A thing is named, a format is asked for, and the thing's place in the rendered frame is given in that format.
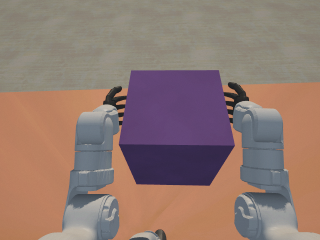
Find robot right upper arm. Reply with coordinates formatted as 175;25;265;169
234;192;320;240

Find robot left upper arm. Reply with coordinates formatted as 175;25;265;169
38;194;120;240

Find robot left hand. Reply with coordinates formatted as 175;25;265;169
103;86;127;126

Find robot right forearm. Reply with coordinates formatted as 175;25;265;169
232;101;298;227

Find left robot shin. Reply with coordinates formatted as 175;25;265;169
144;230;160;239

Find robot left forearm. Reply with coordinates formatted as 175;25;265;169
62;104;120;230

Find carton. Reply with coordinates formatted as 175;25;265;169
119;70;235;186

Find robot right hand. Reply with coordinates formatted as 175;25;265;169
223;82;249;124

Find robot left foot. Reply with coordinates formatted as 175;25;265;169
155;229;167;240

